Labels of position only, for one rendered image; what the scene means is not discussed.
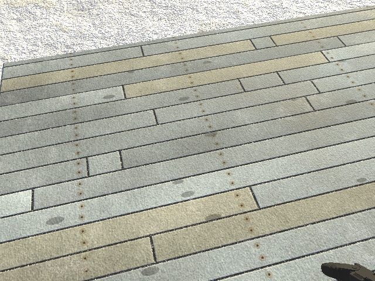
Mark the robot right hand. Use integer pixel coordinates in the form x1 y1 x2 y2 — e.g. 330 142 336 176
321 262 375 281

